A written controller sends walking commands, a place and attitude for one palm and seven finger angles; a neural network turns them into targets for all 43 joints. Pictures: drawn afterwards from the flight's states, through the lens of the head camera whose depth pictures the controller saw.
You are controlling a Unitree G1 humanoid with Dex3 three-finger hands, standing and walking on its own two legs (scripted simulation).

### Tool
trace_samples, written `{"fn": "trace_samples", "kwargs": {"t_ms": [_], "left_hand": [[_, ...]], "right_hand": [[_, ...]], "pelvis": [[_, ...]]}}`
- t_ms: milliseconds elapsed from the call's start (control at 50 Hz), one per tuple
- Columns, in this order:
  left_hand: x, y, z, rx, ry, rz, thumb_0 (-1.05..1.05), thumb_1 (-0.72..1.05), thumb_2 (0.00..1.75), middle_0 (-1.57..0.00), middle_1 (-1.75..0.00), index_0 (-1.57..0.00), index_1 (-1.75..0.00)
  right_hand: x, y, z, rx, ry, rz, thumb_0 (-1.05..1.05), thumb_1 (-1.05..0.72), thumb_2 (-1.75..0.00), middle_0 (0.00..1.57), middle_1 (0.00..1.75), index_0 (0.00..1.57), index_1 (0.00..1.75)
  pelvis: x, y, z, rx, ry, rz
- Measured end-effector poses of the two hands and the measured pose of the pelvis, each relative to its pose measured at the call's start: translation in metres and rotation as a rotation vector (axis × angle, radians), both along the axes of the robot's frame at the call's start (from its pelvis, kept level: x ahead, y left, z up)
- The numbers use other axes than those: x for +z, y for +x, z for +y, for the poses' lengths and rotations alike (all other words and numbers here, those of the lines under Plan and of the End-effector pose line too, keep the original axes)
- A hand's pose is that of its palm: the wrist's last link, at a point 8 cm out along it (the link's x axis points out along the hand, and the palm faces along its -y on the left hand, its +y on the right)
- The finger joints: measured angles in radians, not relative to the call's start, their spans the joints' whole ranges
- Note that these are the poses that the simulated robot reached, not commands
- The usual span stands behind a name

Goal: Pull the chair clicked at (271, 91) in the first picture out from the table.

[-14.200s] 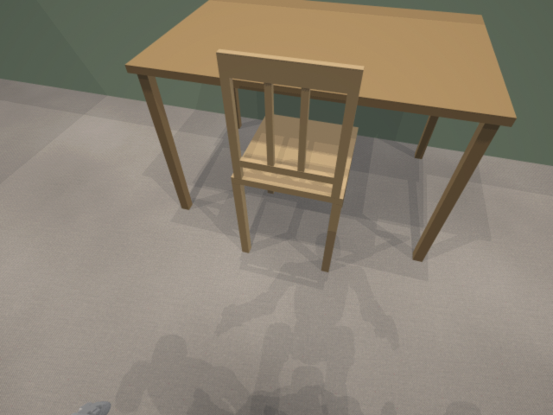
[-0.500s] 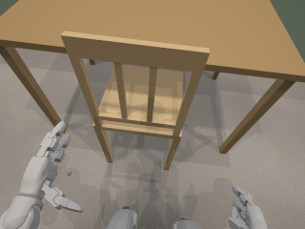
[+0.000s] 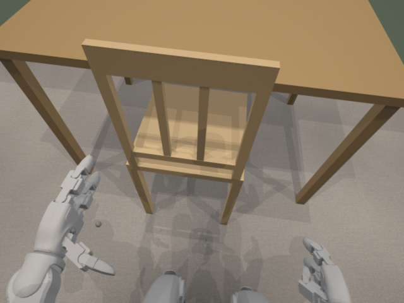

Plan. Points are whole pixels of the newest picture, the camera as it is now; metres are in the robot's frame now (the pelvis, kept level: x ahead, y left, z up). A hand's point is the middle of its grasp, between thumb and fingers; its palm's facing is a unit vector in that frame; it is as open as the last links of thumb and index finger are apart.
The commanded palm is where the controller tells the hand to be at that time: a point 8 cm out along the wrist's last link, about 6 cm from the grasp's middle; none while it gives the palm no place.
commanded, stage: aim the fingers beside a spindle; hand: left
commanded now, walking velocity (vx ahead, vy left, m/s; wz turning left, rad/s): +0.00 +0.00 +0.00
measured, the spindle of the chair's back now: (163, 122) +0.53 +0.13 -0.01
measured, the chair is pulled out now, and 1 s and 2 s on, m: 0.00 0.00 0.00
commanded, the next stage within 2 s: push the fingers through the gap in 1.84 s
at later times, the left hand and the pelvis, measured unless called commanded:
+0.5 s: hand (127, 203) +0.30 +0.16 +0.02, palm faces -0.11 -0.99 -0.05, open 16.9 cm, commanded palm +0.29 +0.22 +0.02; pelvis +0.00 -0.01 -0.01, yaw -1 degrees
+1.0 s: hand (147, 183) +0.35 +0.14 +0.00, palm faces -0.11 -0.99 -0.04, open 16.9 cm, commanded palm +0.34 +0.19 +0.00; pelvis +0.00 -0.01 -0.02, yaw -1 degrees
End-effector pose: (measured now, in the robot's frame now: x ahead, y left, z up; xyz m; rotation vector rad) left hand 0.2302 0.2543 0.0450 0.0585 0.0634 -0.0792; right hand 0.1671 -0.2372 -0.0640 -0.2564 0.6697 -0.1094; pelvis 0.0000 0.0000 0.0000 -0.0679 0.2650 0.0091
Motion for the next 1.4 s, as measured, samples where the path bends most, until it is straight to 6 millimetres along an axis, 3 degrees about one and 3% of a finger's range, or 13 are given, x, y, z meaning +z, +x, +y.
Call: {"fn": "trace_samples", "kwargs": {"t_ms": [380, 860, 1080, 1300, 1400], "left_hand": [[-0.013, 0.038, -0.029, -0.025, -0.002, -0.014, -0.02, -0.49, 0.30, -0.06, -0.08, -0.06, -0.08], [-0.035, 0.094, -0.056, -0.026, -0.014, -0.028, -0.02, -0.49, 0.30, -0.06, -0.08, -0.06, -0.08], [-0.045, 0.111, -0.067, -0.035, -0.017, -0.037, -0.02, -0.50, 0.30, -0.06, -0.08, -0.06, -0.08], [-0.054, 0.143, -0.082, -0.033, -0.014, -0.048, -0.02, -0.50, 0.30, -0.06, -0.08, -0.06, -0.08], [-0.056, 0.146, -0.082, -0.030, -0.010, -0.038, -0.02, -0.49, 0.30, -0.06, -0.08, -0.06, -0.08]], "right_hand": [[-0.021, -0.025, -0.015, -0.045, 0.006, 0.094, 0.02, -0.90, -0.90, 0.20, 0.30, 0.21, 0.30], [-0.046, -0.041, -0.027, -0.073, 0.009, 0.208, 0.01, -0.90, -0.90, 0.20, 0.30, 0.21, 0.30], [-0.059, -0.051, -0.029, -0.081, 0.010, 0.265, 0.01, -0.90, -0.90, 0.20, 0.30, 0.21, 0.30], [-0.075, -0.069, -0.028, -0.102, 0.019, 0.333, 0.01, -0.90, -0.90, 0.20, 0.30, 0.21, 0.30], [-0.078, -0.079, -0.027, -0.119, 0.037, 0.367, 0.01, -0.90, -0.90, 0.20, 0.30, 0.21, 0.30]], "pelvis": [[-0.008, -0.002, -0.006, -0.017, 0.014, 0.034], [-0.020, -0.004, -0.012, -0.031, 0.025, 0.081], [-0.028, -0.006, -0.011, -0.029, 0.022, 0.100], [-0.037, -0.009, -0.010, -0.037, 0.023, 0.131], [-0.037, -0.009, -0.010, -0.045, 0.027, 0.135]]}}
